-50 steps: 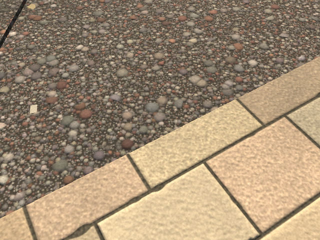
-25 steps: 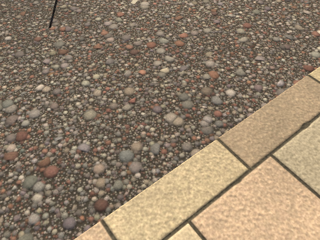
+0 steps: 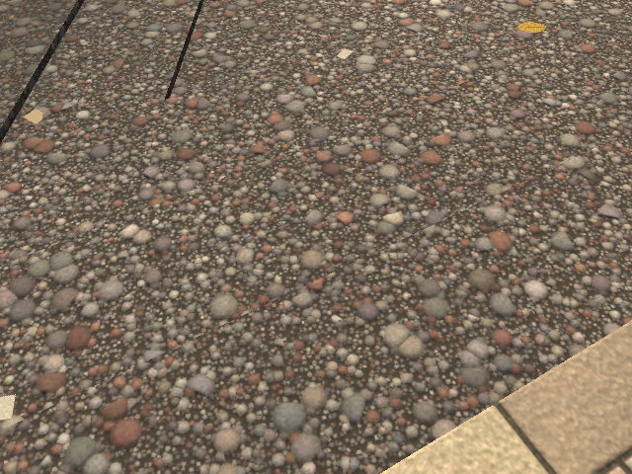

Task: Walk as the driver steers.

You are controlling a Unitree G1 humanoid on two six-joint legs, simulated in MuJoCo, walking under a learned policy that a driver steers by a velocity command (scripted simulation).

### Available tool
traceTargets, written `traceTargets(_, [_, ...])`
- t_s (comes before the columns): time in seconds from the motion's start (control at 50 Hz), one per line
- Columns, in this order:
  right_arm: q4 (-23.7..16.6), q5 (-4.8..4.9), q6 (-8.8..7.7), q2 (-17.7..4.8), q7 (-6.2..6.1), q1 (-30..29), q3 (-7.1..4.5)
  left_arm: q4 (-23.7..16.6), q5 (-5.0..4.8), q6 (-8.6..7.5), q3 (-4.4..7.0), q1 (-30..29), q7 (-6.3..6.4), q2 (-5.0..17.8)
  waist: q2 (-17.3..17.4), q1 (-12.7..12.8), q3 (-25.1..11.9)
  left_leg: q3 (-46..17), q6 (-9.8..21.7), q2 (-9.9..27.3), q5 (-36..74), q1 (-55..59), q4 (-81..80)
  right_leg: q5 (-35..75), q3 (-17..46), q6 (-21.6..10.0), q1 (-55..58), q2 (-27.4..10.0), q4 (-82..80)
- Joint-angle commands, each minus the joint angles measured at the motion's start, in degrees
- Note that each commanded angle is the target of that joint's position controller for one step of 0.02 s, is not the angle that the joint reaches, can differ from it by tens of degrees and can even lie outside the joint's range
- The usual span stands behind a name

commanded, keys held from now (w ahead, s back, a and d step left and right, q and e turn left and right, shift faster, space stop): w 0.04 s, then w+e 0.92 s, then w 0.04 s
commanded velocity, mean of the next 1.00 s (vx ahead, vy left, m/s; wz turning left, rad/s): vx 0.50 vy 0.00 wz -0.43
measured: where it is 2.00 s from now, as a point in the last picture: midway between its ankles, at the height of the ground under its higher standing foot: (431, 356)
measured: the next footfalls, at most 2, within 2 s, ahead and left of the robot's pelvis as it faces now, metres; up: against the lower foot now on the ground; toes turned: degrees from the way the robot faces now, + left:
left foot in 0.10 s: +0.23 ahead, +0.10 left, +0.00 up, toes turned +4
right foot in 0.66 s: +0.46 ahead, -0.10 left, +0.00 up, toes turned -24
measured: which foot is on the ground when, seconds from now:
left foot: up 0.00-0.08, down 0.10-0.68, up 0.70-1.00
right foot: down 0.00-0.12, up 0.14-0.64, down 0.66-1.00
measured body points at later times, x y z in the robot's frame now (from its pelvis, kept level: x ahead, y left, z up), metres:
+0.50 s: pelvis +0.26 +0.03 +0.00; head +0.28 +0.03 +0.45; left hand +0.43 +0.24 -0.13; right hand +0.18 -0.20 -0.14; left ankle +0.19 +0.10 -0.74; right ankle +0.39 -0.14 -0.69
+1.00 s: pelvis +0.50 -0.08 +0.00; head +0.53 -0.10 +0.45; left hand +0.62 +0.18 -0.13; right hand +0.56 -0.38 -0.10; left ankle +0.71 +0.01 -0.69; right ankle +0.43 -0.08 -0.74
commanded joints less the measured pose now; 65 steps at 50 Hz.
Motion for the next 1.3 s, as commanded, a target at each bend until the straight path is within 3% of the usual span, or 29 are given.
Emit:
traceTargets(0.02, [-4.8, 0.13, -1.23, -3.8, -0.19, -5.0, -0.67, -0.6, 0.43, -0.17, 1.5, 3.1, 0.64, 8.5, -6.7, -1.4, 3.4, 1.4, 2.0, -2.1, -2.9, 1.2, -3.7, 36.6, 6.2, -6.0, 0.2, -17.2, 1.5])
traceTargets(0.06, [-3.5, -0.07, -1.92, -5.2, -0.72, 0.4, -1.42, -0.6, 0.55, 0.04, 1.75, 1.6, 0.97, 9.3, -6.8, -4.2, 0.7, 1.7, 3.9, -4.6, -7.6, 8.9, -6.0, 49.0, 6.0, -5.1, 1.6, -17.6, 9.0])
traceTargets(0.08, [-1.0, -0.26, -2.51, -6.2, -1.14, 8.1, -2.08, -0.7, 0.51, 0.31, 1.83, 0.7, 0.9, 9.8, -5.7, -7.5, -3.0, 2.0, 5.0, -6.1, -6.9, 17.4, -9.4, 51.6, 5.6, -4.4, 0.8, -16.3, 17.7])
traceTargets(0.1, [1.9, -1.23, -3.3, -8.6, -1.72, 18.2, -3.03, -1.6, 0.04, 0.39, 1.52, -0.4, 0.72, 9.0, -3.5, -11.4, -9.1, -2.0, 6.9, -2.0, -5.0, 32.1, -10.4, 42.6, 4.4, -3.5, -7.3, -14.0, 30.1])
traceTargets(0.12, [2.6, -2.95, -3.64, -14.9, -2.24, 25.9, -4.63, -3.6, -2.39, 0.45, 0.24, 4.5, 0.06, 3.8, 7.1, -10.7, -18.7, -24.8, 12.5, 15.4, -11.5, 52.2, -12.1, 15.1, 0.7, -0.9, -27.2, -6.8, 51.3])
traceTargets(0.14, [2.1, -1.25, -2.66, -14.2, -1.5, 24.4, -4.77, -2.4, -2.07, 0.84, 1.26, 6.5, 0.38, 6.5, 7.8, -9.7, -22.5, -40.2, 15.2, 21.5, -15.2, 53.3, -18.9, -14.4, 4.8, -1.1, -36.0, -1.3, 63.4])
traceTargets(0.16, [1.2, -0.19, -2.23, -11.2, -1.23, 18.1, -3.93, -3.1, -1.06, 1.27, 2.24, 1.5, 0.47, 9.0, 1.9, -7.5, -13.0, -32.1, 13.0, 18.7, -18.8, 44.5, -20.8, -9.3, 8.1, -1.7, -39.3, -5.2, 65.4])
traceTargets(0.18, [0.5, 0.09, -2.52, -7.8, -1.12, 13.4, -2.95, -4.2, -0.84, 1.15, 2.11, -2.3, 0.19, 7.7, 0.1, -6.2, -6.3, -24.9, 11.2, 16.8, -17.1, 35.6, -23.7, -4.6, 8.2, -1.7, -39.0, -7.5, 62.9])
traceTargets(0.22, [1.2, 0.21, -3.48, -4.2, -1.52, 11.4, -1.87, -4.5, 0.26, 2.36, 2.26, -3.8, -0.32, 5.8, 1.2, -3.5, -0.6, -14.1, 6.6, 12.1, -9.9, 25.7, -27.0, -0.9, 8.1, -1.3, -35.2, -10.3, 57.5])
traceTargets(0.32, [2.6, 0.56, -5.32, -6.0, -2.16, 16.4, -2.15, -6.6, 0.55, 5.04, 2.57, -7.7, -1.68, 4.3, 1.3, -1.9, 0.7, -3.3, 5.0, 10.0, 0.3, 25.4, -29.3, 6.6, 6.7, 0.1, -39.0, -11.4, 53.7])
traceTargets(0.52, [5.7, 0.41, -4.53, -7.6, -3.37, 25.1, -1.97, -14.5, 0.67, 4.54, 1.17, -26.6, -3.38, 3.9, 1.4, -5.8, 3.7, 8.9, 3.7, 9.7, 18.5, 35.8, -27.0, 16.7, -2.0, -0.7, -41.0, -8.7, 28.4])
traceTargets(0.62, [5.3, -0.11, -2.94, -10.7, -4.25, 22.5, -2.89, -13.6, 1.24, 4.66, 2.55, -20.6, -2.95, 7.1, 4.1, -1.5, -1.2, 12.5, 3.7, 11.7, 47.2, 42.3, -10.9, 3.2, -5.5, -6.2, -30.7, -2.4, 26.2])
traceTargets(0.66, [4.4, -0.05, -1.79, -11.9, -3.77, 21.4, -3.29, -10.2, 1.75, 3.89, 4.13, -9.1, -2.18, 9.8, 2.3, 3.5, -7.2, 12.9, 3.0, 11.0, 40.7, 36.8, 9.8, 1.5, -4.0, -9.4, -15.8, 0.4, 19.3])
traceTargets(0.68, [3.3, 0.12, -1.82, -11.3, -3.39, 19.9, -3.36, -8.3, 2.35, 3.51, 5.39, -3.5, -1.29, 13.1, -1.2, 6.7, -10.1, 12.4, 1.2, 9.0, 24.0, 27.8, 26.2, 2.4, 4.6, -11.6, -5.9, -5.3, 14.4])
traceTargets(0.7, [-1.2, 1.13, -2.33, -5.6, -1.73, 20.0, -2.53, -9.5, 1.31, 4.49, 6.75, -5.8, -0.59, 17.8, -19.0, 2.5, -13.6, 9.3, -3.1, -4.8, -26.4, -2.8, 48.0, 1.9, 33.6, -21.0, 13.8, -20.1, 11.6])
traceTargets(0.72, [-3.8, 0.68, -3.44, -9.9, -1.62, 12.7, -2.71, -10.0, 0.4, 4.86, 6.27, -5.0, -0.49, 17.7, -7.0, 3.6, -11.8, -2.3, -2.4, -3.3, -25.7, -9.4, 47.6, 7.3, 37.7, -20.1, 11.5, -22.0, 6.6])
traceTargets(0.76, [-3.3, 1.37, -4.44, -9.2, -1.4, 12.6, -2.55, -10.2, 0.35, 4.53, 5.03, -11.0, -0.08, 13.3, 2.1, -1.5, -2.7, -4.9, -2.2, 1.6, -18.7, -5.1, 35.1, 16.7, 28.3, -15.7, -2.0, -19.6, 4.2])
traceTargets(0.8, [-3.2, -1.05, -2.56, -8.5, -1.17, 12.8, -2.56, -10.6, -0.21, 3.31, 4.18, -13.5, 0.55, 11.4, 1.7, -4.1, -1.2, -5.1, -3.5, 2.8, -16.7, 1.6, 26.5, 18.2, 21.9, -12.8, -9.0, -14.7, 2.6])
traceTargets(0.84, [-4.3, -1.69, -0.89, -7.5, -0.88, 11.5, -2.53, -9.8, -0.93, 1.97, 4.17, -12.1, 0.38, 12.4, -0.6, -4.7, -1.4, -4.3, -4.6, 1.6, -13.8, 4.1, 22.2, 21.2, 19.5, -12.4, -11.9, -12.1, 1.7])
traceTargets(0.88, [-6.8, -1.23, -0.38, -7.6, -0.77, 6.8, -2.43, -9.3, -0.87, 1.6, 4.46, -10.4, 0.12, 14.1, -2.3, -4.0, -0.4, -3.6, -5.6, 1.0, -9.4, 2.8, 16.1, 20.7, 18.8, -12.1, -13.2, -10.6, 0.8])
traceTargets(0.96, [-9.9, -0.76, -0.48, -8.2, -0.5, -1.2, -2.15, -9.0, -0.45, 2.05, 4.31, -6.3, -0.2, 14.0, -3.9, -0.7, -0.1, -4.2, -5.7, -0.1, 0.1, -0.3, 6.4, 20.2, 20.2, -11.0, -10.7, -9.8, 2.2])
traceTargets(1.08, [-12.6, -0.55, -1.63, -8.4, 0.37, -7.1, -1.48, -8.1, 0.29, 1.52, 3.68, -2.5, 1.11, 13.5, -4.4, 1.8, 1.8, -5.0, -2.5, -0.7, 8.5, 1.6, -6.6, 19.9, 21.7, -7.9, -5.0, -11.5, 5.3])
traceTargets(1.14, [-11.9, -0.26, -2.48, -9.6, 0.18, -4.9, -1.72, -7.8, 1.0, 1.2, 4.02, -1.9, 1.96, 15.1, -4.0, 1.0, 2.4, -5.3, -0.6, -1.5, 6.1, 6.2, -12.1, 25.7, 21.5, -6.3, -1.5, -12.2, 9.7])
traceTargets(1.18, [-7.6, -0.75, -3.67, -10.8, -0.73, 6.1, -2.41, -7.2, 1.1, 0.95, 4.01, -2.7, 1.91, 15.5, -2.5, -3.2, -1.9, -3.0, 1.4, -4.3, 6.0, 16.5, -16.3, 40.6, 17.6, -4.2, 0.6, -8.7, 23.9])
traceTargets(1.2, [-3.9, -1.04, -4.48, -11.0, -1.12, 15.7, -2.65, -7.4, 0.56, 0.99, 3.66, -4.6, 1.65, 14.6, -1.2, -7.5, -6.2, -1.8, 2.1, -3.4, 14.9, 27.6, -19.0, 38.1, 14.2, -3.0, -3.9, -5.2, 37.4])
traceTargets(1.22, [-1.4, -1.78, -4.94, -13.6, -1.18, 24.5, -3.09, -8.4, -0.71, 0.65, 2.84, -4.9, 1.52, 11.0, 5.3, -9.8, -12.8, -8.7, 5.1, 5.9, 42.0, 44.0, -9.8, 7.0, 10.0, -1.6, -18.7, 0.6, 59.7])
traceTargets(1.24, [-0.7, -0.96, -4.59, -14.3, -0.4, 27.8, -3.07, -6.9, -3.87, 0.44, 2.55, 5.7, 1.87, 9.0, 10.7, -5.7, -22.7, -27.2, 14.6, 19.8, 68.4, 61.4, -1.3, -22.9, 11.0, 0.9, -34.8, 6.1, 74.2])
traceTargets(1.26, [-1.5, 0.8, -3.77, -14.6, -0.07, 25.5, -3.55, -5.9, -2.52, 0.64, 2.47, 4.7, 2.49, 11.6, 5.8, -7.0, -23.2, -31.5, 18.2, 21.3, 59.7, 59.5, -5.1, -18.1, 13.6, 1.2, -40.8, 3.0, 76.8])
traceTargets(1.3, [-4.1, 0.88, -3.07, -8.4, -0.81, 13.6, -1.66, -8.9, 0.64, 1.03, 2.11, -7.9, 1.62, 12.4, -1.9, -5.1, -8.8, -25.1, 15.7, 14.7, 38.9, 39.7, -14.2, -8.3, 9.4, 2.9, -41.9, -3.9, 69.1])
